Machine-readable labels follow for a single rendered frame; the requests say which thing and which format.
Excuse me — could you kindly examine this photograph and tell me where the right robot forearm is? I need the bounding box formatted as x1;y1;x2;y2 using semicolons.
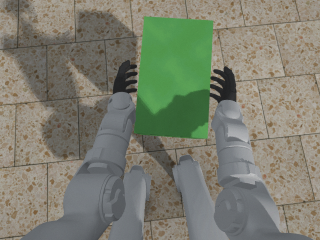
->
211;100;273;200

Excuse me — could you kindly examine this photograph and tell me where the robot right shin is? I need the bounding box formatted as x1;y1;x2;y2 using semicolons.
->
178;154;203;175

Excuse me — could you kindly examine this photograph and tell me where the robot right hand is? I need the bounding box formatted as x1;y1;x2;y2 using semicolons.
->
209;66;237;103

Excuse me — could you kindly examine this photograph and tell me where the right robot upper arm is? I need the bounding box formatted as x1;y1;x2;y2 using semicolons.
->
213;186;313;240

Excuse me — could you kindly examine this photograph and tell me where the left robot forearm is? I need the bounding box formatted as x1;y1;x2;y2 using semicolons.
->
63;92;136;210

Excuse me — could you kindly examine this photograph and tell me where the robot left hand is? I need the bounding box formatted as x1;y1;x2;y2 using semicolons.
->
112;60;138;94

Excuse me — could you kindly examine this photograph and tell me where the left robot thigh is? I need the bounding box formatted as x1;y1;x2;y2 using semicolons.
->
108;169;152;240

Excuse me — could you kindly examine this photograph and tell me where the carton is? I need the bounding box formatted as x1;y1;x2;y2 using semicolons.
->
134;16;214;139

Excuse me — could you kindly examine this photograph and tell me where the left robot upper arm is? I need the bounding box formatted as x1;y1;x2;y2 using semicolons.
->
20;173;126;240

